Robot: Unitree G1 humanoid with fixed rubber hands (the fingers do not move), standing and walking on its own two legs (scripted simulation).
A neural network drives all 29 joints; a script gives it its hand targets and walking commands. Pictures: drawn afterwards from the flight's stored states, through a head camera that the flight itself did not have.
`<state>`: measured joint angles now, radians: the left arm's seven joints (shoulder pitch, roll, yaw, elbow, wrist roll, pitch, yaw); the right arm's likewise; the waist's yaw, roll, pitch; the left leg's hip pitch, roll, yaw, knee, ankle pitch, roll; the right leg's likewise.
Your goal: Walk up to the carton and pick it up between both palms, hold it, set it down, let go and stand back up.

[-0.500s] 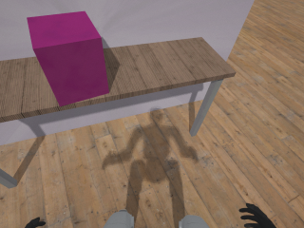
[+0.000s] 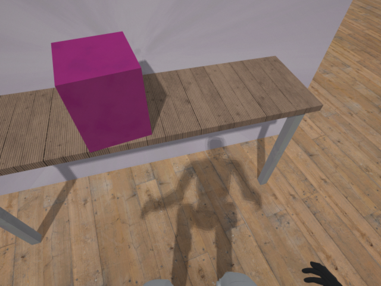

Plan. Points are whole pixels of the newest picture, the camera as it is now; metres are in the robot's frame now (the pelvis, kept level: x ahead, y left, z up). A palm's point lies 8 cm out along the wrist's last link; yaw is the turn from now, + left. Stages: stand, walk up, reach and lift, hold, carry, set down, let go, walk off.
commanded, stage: walk up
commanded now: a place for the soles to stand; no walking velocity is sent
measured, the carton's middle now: (106, 92) +0.64 +0.25 +0.02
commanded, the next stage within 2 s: none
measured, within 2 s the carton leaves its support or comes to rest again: neither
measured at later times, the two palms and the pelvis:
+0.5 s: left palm out of the picture +0.11 +0.43 -0.09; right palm (263, 233) +0.24 -0.17 -0.08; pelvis +0.09 +0.11 +0.00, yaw +12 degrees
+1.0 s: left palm out of the picture +0.17 +0.46 -0.08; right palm (243, 198) +0.33 -0.14 -0.09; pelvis +0.17 +0.13 +0.00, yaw +15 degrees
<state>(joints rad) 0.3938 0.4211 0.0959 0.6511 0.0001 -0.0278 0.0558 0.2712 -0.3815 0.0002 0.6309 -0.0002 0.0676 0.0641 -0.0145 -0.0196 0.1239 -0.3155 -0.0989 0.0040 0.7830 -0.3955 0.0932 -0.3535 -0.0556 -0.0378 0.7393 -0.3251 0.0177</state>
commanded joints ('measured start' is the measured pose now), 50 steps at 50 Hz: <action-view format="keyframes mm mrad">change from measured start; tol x32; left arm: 1 145 315 85 -114 69 -38 60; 50 -146 235 -8 -102 -14 11 -12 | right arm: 1 -86 -246 -142 -171 -64 -11 -11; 17 264 -305 -172 -4 -15 -49 16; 50 -3 -309 -101 -53 -12 -75 -44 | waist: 1 110 -30 -62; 14 9 -194 -57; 18 -142 424 -112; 37 70 -120 -149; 50 -5 106 -34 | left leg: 1 -466 31 -201 469 -224 -108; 11 -351 175 -121 207 -22 -110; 16 301 100 -15 -98 86 -66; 19 158 378 -825 -585 -283 39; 35 -164 232 -217 -168 254 34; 39 -143 83 -129 282 -274 -90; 50 36 384 -487 -404 105 87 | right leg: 1 278 -498 704 -499 -438 -343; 14 64 -312 30 -296 -175 -197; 20 -406 4 106 618 -287 -62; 35 218 16 -18 -119 157 -52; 39 40 -399 625 -420 -327 -290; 50 -124 -5 49 101 -232 -28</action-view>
